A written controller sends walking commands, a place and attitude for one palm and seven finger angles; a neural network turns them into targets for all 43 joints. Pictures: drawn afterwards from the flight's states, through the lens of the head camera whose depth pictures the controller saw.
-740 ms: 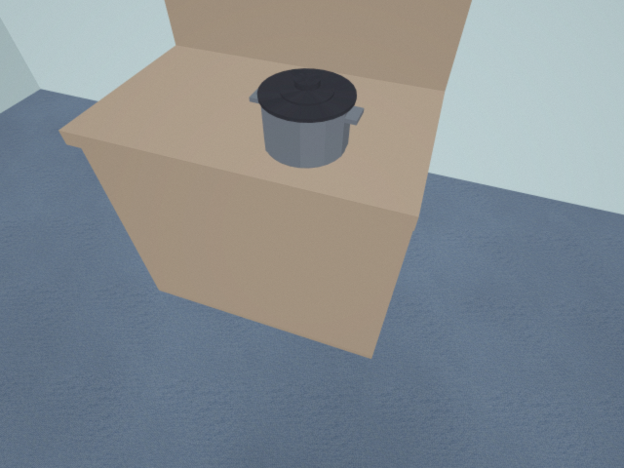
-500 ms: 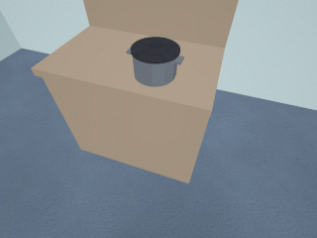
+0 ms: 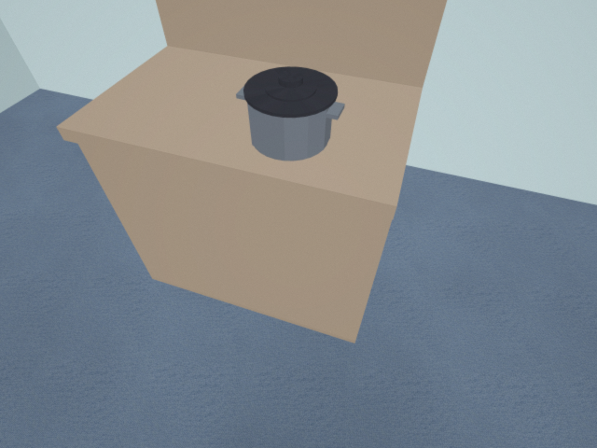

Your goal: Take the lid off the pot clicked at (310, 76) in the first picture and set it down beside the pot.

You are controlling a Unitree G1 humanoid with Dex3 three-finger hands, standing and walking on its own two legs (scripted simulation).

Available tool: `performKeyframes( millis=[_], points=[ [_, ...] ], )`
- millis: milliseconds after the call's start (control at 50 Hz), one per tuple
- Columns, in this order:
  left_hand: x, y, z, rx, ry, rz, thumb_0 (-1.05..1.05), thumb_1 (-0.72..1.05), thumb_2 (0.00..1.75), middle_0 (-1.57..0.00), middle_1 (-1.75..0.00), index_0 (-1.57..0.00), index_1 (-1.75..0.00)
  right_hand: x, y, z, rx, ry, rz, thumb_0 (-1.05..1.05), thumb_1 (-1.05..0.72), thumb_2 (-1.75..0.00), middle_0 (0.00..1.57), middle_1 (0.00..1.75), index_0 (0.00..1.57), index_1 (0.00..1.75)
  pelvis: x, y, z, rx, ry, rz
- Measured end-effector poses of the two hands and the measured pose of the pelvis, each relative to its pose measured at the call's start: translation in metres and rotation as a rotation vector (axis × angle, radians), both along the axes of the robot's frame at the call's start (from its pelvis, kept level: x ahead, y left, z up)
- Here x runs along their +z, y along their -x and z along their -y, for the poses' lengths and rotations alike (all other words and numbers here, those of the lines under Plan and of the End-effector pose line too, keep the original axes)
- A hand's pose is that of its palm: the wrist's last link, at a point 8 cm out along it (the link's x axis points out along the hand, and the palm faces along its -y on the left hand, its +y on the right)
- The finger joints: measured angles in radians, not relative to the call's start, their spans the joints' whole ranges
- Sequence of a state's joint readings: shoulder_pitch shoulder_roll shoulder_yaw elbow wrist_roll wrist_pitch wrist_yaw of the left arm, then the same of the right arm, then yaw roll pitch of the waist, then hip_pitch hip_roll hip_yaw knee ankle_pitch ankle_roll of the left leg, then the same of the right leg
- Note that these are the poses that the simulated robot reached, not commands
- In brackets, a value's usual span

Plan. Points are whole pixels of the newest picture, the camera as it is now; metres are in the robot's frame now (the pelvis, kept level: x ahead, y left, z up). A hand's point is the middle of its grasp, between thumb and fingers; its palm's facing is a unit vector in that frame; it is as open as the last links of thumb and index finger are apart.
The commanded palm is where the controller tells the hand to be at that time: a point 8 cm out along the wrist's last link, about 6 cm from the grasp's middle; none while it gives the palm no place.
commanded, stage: turn to face it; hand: left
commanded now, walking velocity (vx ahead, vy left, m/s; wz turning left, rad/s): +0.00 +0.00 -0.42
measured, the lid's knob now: (290, 78) +0.79 +0.07 +0.11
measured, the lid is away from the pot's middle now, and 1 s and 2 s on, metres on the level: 0.00 0.00 0.00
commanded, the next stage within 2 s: take the last steps up to it in 0.64 s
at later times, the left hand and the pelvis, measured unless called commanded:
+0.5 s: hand out of the picture +0.03 +0.18 -0.18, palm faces -0.04 -0.97 -0.24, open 7.4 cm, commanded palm none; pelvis -0.01 -0.01 -0.01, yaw -6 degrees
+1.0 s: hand out of the picture +0.07 +0.16 -0.17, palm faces -0.15 -0.96 -0.23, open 7.4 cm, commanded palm none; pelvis +0.00 -0.01 -0.01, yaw -13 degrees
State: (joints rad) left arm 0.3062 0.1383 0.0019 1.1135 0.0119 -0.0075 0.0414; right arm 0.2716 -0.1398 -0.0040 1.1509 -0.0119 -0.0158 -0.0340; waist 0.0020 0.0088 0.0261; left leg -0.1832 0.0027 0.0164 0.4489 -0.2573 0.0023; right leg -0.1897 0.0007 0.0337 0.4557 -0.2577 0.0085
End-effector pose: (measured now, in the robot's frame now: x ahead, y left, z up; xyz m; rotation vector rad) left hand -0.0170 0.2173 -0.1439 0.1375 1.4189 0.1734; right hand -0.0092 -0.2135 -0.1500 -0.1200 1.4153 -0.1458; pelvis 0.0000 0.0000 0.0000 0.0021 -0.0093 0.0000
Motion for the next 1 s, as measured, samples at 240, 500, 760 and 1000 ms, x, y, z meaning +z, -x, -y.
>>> performKeyframes(
  millis=[240, 500, 760, 1000],
  points=[
    [-0.003, -0.005, -0.001, -0.028, -0.005, -0.019, 0.01, 0.91, 0.9, -0.2, -0.3, -0.2, -0.3, -0.005, 0.003, 0.009, -0.056, 0.016, 0.027, 0.01, -0.91, -0.9, 0.2, 0.3, 0.2, 0.3, -0.005, 0.006, 0.004, -0.06, -0.006, -0.004],
    [-0.002, -0.046, -0.006, -0.096, -0.044, 0.072, 0.01, 0.91, 0.9, -0.2, -0.3, -0.2, -0.3, -0.009, 0.0, 0.039, -0.114, 0.063, 0.083, 0.01, -0.91, -0.9, 0.2, 0.3, 0.2, 0.3, -0.013, 0.011, 0.009, -0.109, 0.002, -0.018],
    [0.002, -0.096, -0.019, -0.211, -0.012, 0.145, 0.01, 0.91, 0.9, -0.2, -0.3, -0.2, -0.3, 0.015, 0.014, 0.017, -0.171, 0.095, 0.15, 0.01, -0.91, -0.9, 0.2, 0.3, 0.2, 0.3, -0.003, 0.017, -0.006, -0.213, 0.004, -0.006],
    [0.008, -0.089, 0.006, -0.227, -0.023, 0.143, 0.01, 0.91, 0.9, -0.2, -0.3, -0.2, -0.3, -0.007, 0.056, 0.026, -0.227, 0.011, -0.016, 0.01, -0.92, -0.9, 0.2, 0.3, 0.2, 0.3, -0.007, -0.005, 0.012, -0.233, 0.014, -0.004]
  ],
)
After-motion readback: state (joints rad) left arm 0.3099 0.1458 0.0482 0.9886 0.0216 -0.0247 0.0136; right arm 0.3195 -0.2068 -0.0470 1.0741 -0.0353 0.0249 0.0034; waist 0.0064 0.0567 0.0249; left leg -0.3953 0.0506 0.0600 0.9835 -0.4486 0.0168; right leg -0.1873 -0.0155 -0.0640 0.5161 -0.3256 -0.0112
